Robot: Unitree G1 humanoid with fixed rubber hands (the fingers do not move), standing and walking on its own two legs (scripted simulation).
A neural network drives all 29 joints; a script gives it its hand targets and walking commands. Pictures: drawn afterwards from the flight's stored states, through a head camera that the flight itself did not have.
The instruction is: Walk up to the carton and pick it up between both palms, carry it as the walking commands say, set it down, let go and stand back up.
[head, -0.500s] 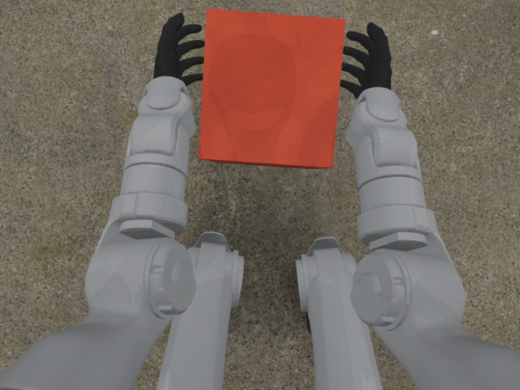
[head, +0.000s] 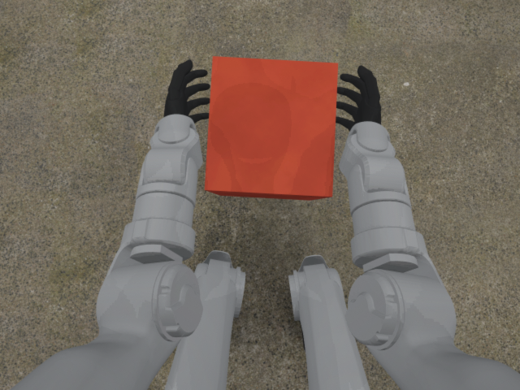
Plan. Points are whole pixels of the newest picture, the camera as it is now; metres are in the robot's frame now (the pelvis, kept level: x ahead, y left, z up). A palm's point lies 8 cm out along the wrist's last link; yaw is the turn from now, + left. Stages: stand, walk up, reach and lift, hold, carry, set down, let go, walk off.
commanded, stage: reach and lift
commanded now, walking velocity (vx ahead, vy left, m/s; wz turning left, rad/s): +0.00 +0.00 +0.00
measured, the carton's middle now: (269, 140) +0.50 +0.01 -0.16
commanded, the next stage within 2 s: none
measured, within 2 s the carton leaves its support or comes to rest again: neither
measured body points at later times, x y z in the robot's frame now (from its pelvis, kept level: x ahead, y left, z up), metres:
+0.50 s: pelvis +0.02 +0.00 +0.06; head +0.24 +0.01 +0.45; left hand +0.49 +0.14 +0.00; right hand +0.49 -0.12 +0.00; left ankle +0.11 +0.14 -0.47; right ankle +0.11 -0.14 -0.47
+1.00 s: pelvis +0.04 +0.00 +0.12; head +0.21 +0.01 +0.54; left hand +0.47 +0.14 +0.07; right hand +0.47 -0.12 +0.08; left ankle +0.11 +0.14 -0.47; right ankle +0.11 -0.14 -0.47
